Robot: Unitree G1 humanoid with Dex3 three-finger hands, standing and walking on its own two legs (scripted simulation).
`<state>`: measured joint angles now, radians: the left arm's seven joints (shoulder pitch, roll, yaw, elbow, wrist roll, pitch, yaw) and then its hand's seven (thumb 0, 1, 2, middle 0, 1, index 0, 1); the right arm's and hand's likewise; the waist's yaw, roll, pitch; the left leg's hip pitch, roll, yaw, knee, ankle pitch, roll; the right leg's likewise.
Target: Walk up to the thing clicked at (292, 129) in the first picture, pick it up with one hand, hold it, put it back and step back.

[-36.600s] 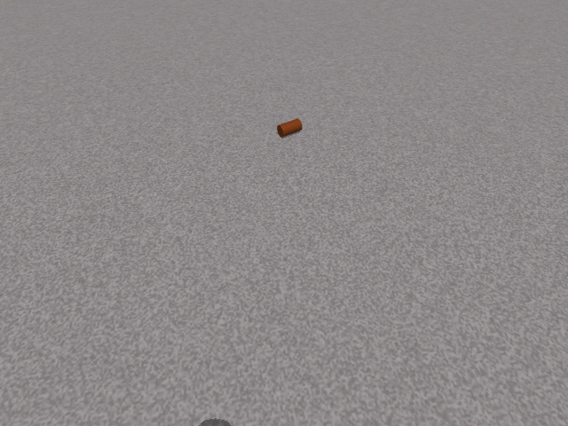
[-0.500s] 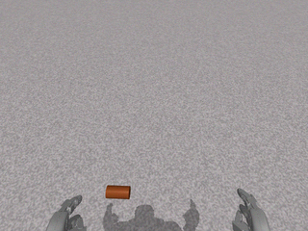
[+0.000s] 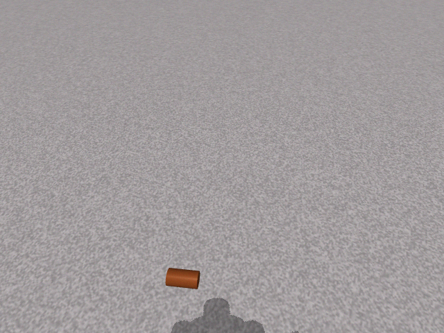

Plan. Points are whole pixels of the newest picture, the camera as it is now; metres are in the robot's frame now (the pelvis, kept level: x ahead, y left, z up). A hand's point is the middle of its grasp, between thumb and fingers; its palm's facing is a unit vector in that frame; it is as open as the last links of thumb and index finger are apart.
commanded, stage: stand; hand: left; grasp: from above
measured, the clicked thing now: (183, 278) +0.48 +0.20 -0.73
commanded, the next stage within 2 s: step back in 2.00 s
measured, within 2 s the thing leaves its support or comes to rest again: neither
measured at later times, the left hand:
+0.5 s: hand out of the picture +0.05 +0.23 -0.15, palm faces +0.04 -0.94 -0.33, open 7.4 cm
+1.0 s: hand out of the picture +0.07 +0.23 -0.14, palm faces +0.02 -0.94 -0.34, open 7.4 cm
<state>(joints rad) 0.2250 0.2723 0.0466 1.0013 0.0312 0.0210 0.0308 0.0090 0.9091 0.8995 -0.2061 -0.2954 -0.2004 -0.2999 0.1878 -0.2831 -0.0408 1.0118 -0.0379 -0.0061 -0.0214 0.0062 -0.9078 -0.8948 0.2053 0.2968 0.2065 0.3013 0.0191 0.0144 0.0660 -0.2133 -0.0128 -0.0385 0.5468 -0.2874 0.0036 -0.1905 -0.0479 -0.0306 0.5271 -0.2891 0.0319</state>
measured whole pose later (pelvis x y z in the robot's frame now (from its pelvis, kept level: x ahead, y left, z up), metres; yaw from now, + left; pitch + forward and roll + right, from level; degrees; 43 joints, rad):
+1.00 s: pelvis +0.00 -0.02 +0.01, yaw +0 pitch -3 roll +0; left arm 0.11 0.30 0.03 1.15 0.02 0.00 0.01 0.01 0.91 0.90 -0.21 -0.30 -0.20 -0.30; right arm 0.12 -0.33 -0.01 1.14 -0.02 0.00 -0.01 0.00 -0.91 -0.89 0.21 0.30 0.21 0.30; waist 0.00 0.02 0.06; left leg -0.10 0.01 -0.05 0.34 -0.18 -0.02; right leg -0.09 -0.02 -0.04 0.34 -0.19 0.01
